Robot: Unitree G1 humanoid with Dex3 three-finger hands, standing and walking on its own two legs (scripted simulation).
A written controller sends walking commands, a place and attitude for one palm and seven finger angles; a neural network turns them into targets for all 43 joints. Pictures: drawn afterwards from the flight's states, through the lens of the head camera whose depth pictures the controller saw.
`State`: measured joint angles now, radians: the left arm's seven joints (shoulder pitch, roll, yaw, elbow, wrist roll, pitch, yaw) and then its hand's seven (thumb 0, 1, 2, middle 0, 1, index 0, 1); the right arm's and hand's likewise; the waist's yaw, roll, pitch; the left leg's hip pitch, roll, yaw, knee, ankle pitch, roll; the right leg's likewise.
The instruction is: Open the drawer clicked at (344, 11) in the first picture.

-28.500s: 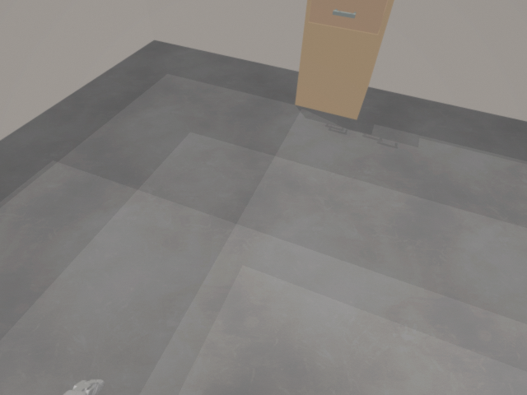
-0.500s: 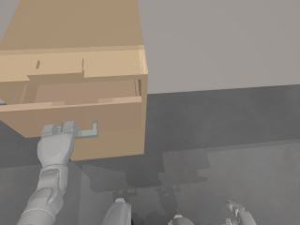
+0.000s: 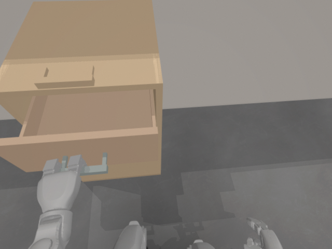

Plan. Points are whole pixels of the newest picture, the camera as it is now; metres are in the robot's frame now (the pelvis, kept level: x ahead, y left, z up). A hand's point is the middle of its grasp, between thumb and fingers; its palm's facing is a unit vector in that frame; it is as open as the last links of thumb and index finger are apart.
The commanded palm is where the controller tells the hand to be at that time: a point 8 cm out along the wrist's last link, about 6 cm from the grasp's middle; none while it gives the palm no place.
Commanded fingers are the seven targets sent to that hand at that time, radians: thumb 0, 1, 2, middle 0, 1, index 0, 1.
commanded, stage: pull the drawer open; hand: left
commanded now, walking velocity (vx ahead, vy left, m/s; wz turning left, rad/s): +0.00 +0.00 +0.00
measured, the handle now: (84, 164) +0.33 +0.23 -0.04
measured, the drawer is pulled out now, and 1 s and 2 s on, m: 0.14 0.26 0.30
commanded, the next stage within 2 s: open the thumb to release the handle in 1.84 s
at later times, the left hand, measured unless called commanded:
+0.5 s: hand (67, 218) +0.20 +0.24 -0.06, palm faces -0.07 -0.10 -0.99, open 5.8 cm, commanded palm +0.16 +0.23 -0.01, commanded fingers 0.00 0.90 0.90 -0.40 -1.35 -0.40 -1.35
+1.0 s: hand (62, 248) +0.14 +0.24 -0.06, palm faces -0.09 -0.12 -0.99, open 5.8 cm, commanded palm +0.10 +0.22 -0.01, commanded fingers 0.00 0.90 0.90 -0.40 -1.35 -0.40 -1.35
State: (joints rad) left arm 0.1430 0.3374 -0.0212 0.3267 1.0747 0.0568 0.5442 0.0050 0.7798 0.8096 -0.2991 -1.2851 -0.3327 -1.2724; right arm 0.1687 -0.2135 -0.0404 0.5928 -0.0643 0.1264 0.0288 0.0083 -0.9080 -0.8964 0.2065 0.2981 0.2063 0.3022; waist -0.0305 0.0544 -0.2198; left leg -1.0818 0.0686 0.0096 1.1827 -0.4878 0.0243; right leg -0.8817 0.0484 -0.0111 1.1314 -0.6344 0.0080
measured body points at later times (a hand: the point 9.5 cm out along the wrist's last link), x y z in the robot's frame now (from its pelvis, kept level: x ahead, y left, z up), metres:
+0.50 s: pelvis -0.01 -0.01 -0.01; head +0.07 +0.00 +0.43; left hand +0.20 +0.25 -0.01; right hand +0.19 -0.24 -0.11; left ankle +0.03 +0.10 -0.64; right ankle -0.05 -0.14 -0.64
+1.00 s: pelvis -0.02 -0.01 -0.02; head +0.06 -0.01 +0.42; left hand +0.14 +0.24 -0.01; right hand +0.21 -0.22 -0.12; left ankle +0.03 +0.10 -0.64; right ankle -0.05 -0.14 -0.64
